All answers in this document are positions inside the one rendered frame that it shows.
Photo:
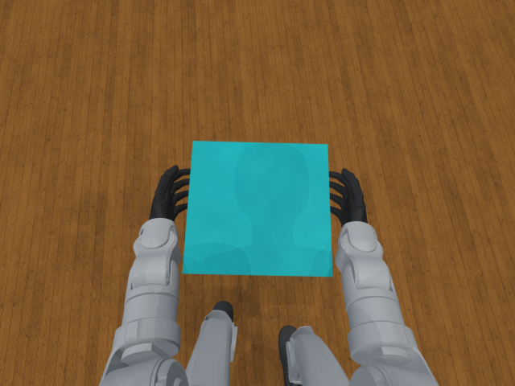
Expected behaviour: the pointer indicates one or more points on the carton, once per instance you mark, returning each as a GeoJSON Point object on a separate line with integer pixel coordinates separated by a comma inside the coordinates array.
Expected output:
{"type": "Point", "coordinates": [258, 208]}

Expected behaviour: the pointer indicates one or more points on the right robot forearm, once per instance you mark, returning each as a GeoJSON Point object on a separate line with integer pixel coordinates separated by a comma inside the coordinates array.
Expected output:
{"type": "Point", "coordinates": [377, 329]}

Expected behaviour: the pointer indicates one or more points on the robot right hand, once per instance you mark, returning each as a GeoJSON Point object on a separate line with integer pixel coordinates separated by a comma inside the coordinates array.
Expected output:
{"type": "Point", "coordinates": [352, 204]}

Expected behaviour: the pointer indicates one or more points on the left robot upper arm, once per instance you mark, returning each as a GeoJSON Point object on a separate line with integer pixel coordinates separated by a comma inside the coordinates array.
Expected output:
{"type": "Point", "coordinates": [162, 371]}

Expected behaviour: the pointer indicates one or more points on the left robot forearm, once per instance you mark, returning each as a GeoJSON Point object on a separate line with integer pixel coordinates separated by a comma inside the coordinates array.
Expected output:
{"type": "Point", "coordinates": [149, 327]}

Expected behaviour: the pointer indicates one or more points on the robot right shin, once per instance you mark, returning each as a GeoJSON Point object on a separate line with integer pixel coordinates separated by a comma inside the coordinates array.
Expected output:
{"type": "Point", "coordinates": [300, 331]}

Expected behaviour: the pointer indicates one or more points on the robot left hand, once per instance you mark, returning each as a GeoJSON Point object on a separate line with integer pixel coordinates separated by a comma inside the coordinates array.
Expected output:
{"type": "Point", "coordinates": [165, 199]}

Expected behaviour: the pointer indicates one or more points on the right robot upper arm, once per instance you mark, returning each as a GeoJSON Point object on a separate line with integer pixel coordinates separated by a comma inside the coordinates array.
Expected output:
{"type": "Point", "coordinates": [379, 374]}

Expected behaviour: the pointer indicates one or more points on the left robot foot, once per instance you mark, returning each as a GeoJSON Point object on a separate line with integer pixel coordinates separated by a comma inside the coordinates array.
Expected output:
{"type": "Point", "coordinates": [226, 307]}

